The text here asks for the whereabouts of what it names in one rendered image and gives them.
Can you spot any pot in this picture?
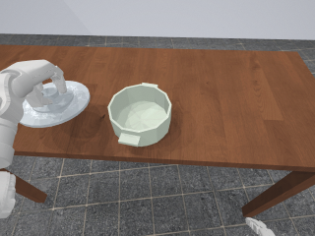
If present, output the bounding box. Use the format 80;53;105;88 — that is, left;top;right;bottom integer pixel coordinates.
107;83;172;147

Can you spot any robot left forearm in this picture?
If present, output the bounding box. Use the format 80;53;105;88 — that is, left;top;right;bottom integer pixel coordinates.
0;67;33;169

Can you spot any lid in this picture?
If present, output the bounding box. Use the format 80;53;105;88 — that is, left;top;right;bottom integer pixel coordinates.
19;81;91;128

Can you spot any table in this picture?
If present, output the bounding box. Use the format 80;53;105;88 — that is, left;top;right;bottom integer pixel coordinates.
0;44;315;217

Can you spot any knob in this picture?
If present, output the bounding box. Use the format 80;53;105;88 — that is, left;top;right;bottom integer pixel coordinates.
41;87;59;100

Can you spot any right robot hand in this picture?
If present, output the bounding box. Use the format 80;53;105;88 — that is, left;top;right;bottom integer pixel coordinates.
245;217;276;236

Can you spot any robot left upper arm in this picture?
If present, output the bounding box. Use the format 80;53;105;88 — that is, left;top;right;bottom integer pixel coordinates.
0;171;16;219

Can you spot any left robot hand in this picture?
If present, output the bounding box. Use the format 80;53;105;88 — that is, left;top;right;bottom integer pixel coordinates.
8;59;67;108

